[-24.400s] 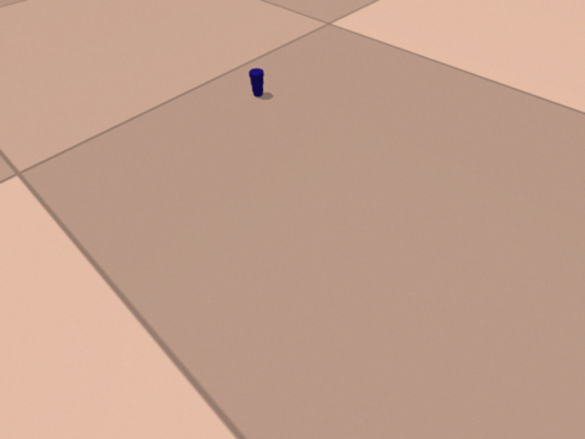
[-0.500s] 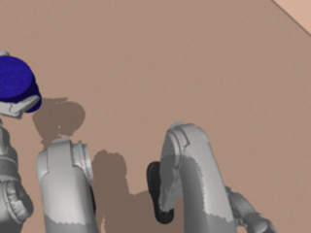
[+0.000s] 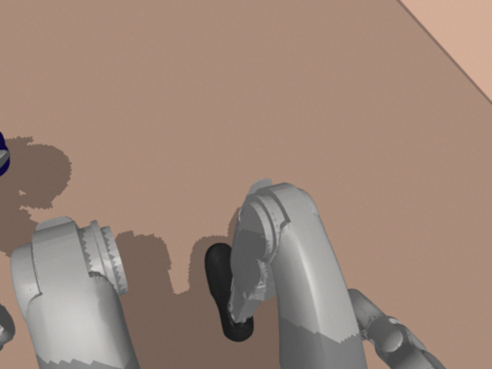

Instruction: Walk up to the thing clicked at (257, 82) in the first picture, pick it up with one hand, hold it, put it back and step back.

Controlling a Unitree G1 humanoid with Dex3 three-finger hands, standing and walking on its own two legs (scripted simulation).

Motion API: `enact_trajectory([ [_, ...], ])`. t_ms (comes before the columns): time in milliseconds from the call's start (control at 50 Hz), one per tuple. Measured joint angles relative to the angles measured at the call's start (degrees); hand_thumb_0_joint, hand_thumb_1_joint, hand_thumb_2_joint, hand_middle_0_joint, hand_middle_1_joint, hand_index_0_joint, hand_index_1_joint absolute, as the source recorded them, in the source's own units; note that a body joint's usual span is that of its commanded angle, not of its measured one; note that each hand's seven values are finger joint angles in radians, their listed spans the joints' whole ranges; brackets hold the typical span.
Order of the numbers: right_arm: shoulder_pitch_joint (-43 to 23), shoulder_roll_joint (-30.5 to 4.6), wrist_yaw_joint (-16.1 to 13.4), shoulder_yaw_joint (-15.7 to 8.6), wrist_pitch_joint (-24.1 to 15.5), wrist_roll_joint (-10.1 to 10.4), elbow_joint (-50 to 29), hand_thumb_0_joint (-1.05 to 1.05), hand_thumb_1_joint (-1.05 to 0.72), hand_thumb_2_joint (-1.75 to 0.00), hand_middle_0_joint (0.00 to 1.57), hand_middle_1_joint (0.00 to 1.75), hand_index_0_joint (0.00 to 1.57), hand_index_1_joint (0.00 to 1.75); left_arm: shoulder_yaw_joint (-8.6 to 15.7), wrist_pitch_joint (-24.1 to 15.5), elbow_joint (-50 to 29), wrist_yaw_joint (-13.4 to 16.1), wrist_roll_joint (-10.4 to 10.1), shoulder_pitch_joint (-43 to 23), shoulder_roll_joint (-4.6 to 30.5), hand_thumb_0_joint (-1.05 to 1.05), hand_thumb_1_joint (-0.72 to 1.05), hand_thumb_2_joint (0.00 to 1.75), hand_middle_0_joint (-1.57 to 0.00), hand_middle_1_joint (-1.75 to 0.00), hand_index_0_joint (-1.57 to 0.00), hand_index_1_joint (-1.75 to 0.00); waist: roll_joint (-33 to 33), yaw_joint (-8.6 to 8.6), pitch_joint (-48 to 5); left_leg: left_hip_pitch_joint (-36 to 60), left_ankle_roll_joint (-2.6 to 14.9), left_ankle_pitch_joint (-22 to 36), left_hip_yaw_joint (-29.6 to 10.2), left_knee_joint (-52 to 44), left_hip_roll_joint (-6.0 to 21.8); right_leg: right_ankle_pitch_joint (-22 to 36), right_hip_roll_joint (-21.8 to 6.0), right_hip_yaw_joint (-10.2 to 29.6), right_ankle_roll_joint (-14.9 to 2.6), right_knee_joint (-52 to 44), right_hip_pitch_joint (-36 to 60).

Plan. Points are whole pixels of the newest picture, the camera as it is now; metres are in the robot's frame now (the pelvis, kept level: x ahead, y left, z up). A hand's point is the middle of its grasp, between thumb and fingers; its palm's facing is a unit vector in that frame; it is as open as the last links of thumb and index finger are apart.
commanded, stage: lower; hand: left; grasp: from the side
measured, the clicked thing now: out of the picture +0.44 +0.29 -0.18
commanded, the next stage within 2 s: loosen in 0.76 s
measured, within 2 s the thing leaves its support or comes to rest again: rests again in 1.32 s
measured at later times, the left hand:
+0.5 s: hand out of the picture +0.44 +0.29 -0.17, palm faces +0.38 -0.92 -0.03, open 11.5 cm
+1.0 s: hand out of the picture +0.44 +0.29 -0.18, palm faces +0.39 -0.92 -0.01, open 11.4 cm
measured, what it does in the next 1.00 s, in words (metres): stands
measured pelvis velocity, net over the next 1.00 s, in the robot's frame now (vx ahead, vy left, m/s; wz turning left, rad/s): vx -0.01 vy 0.01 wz -0.06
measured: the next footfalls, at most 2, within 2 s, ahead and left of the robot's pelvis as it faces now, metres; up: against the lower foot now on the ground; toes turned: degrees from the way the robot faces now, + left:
none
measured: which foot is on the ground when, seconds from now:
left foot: down 0.00-1.00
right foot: down 0.00-1.00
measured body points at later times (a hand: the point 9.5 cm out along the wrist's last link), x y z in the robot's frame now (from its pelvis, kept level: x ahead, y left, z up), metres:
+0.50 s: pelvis -0.01 +0.00 -0.01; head +0.24 +0.16 +0.33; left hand +0.41 +0.34 -0.17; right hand +0.13 -0.26 -0.06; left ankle +0.08 +0.13 -0.26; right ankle +0.12 -0.12 -0.26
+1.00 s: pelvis -0.01 +0.01 -0.01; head +0.24 +0.17 +0.32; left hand +0.41 +0.34 -0.18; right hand +0.15 -0.25 -0.05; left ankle +0.08 +0.13 -0.26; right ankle +0.12 -0.12 -0.26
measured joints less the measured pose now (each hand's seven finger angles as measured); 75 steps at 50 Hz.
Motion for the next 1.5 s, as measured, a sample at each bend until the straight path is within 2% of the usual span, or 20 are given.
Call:
enact_trajectory([
  [480, -4.2, -1.1, 0.3, 5.6, 0.1, -2.9, -2.8, 0.00, -0.92, -0.90, 0.21, 0.30, 0.21, 0.30, -0.2, -4.2, 5.3, 3.9, 0.8, 0.3, 4.8, -0.02, -0.57, 1.04, -0.71, -1.00, -0.66, -0.99, -3.0, -0.79, 4.0, 1.5, 0.01, 0.0, -3.2, 2.3, 0.1, 1.5, 1.2, -2.3, 0.84, -0.2, 2.3],
  [660, -4.9, -1.2, 0.3, 6.7, -0.2, -3.5, -3.1, 0.00, -0.91, -0.90, 0.21, 0.31, 0.21, 0.30, -0.2, -5.1, 5.7, 4.5, -0.1, 0.4, 5.9, -0.02, -0.57, 1.04, -0.71, -1.00, -0.65, -0.99, -3.9, -0.74, 4.8, 1.8, 0.15, -0.8, -4.0, 2.9, 0.3, 1.2, 1.6, -2.8, 1.21, -0.3, 2.8],
  [960, -6.4, -1.1, 0.3, 7.6, 0.2, -4.0, -3.9, 0.00, -0.91, -0.90, 0.21, 0.31, 0.21, 0.30, -1.4, -6.2, 6.2, 5.2, -0.1, 0.7, 6.4, -0.02, -0.56, 1.03, -0.71, -0.99, -0.66, -0.98, -4.5, -0.38, 5.1, 2.2, 0.33, -0.9, -4.9, 3.4, 0.3, 1.5, 2.0, -3.4, 1.49, -0.6, 3.6],
  [1040, -6.5, -1.1, 0.3, 7.9, 0.1, -4.1, -4.1, 0.00, -0.91, -0.90, 0.21, 0.31, 0.21, 0.30, -1.2, -6.6, 6.5, 5.2, -0.5, 0.9, 6.4, -0.02, -0.51, 0.95, -0.73, -0.93, -0.68, -0.91, -4.7, -0.34, 5.2, 2.4, 0.35, -0.8, -5.0, 3.5, 0.3, 1.7, 2.1, -3.5, 1.58, -0.6, 3.7],
  [1180, -6.4, -1.1, 0.3, 8.5, 0.1, -4.1, -4.1, 0.00, -0.92, -0.90, 0.21, 0.31, 0.21, 0.30, -1.6, -8.0, 6.3, 5.0, -0.8, 0.3, 6.5, -0.02, -0.45, 0.67, -0.72, -0.76, -0.70, -0.74, -4.9, -0.15, 5.2, 2.5, 0.49, -0.6, -5.1, 3.5, 0.4, 2.0, 2.2, -3.6, 1.64, -0.7, 3.9],
  [1320, -6.1, -1.3, 0.2, 8.7, 0.6, -3.8, -4.9, 0.00, -0.92, -0.90, 0.21, 0.31, 0.21, 0.30, -2.5, -7.5, 8.1, 4.5, -1.0, -0.4, 7.6, -0.02, -0.50, 0.39, -0.58, -0.52, -0.57, -0.51, -4.4, -0.63, 5.0, 2.6, 0.67, -0.5, -5.2, 3.5, 0.7, 2.4, 2.5, -3.7, 1.60, -1.0, 3.9],
  [1500, -5.8, -1.6, 0.3, 9.2, 0.6, -3.6, -5.3, 0.00, -0.92, -0.90, 0.21, 0.31, 0.21, 0.30, -1.4, -7.9, 8.4, 4.2, -2.1, 0.3, 7.1, -0.02, -0.59, 0.19, -0.36, -0.27, -0.36, -0.27, -4.9, -0.70, 5.1, 2.9, 0.50, -0.5, -5.2, 3.2, 1.0, 2.7, 2.6, -3.7, 1.63, -1.2, 3.8],
])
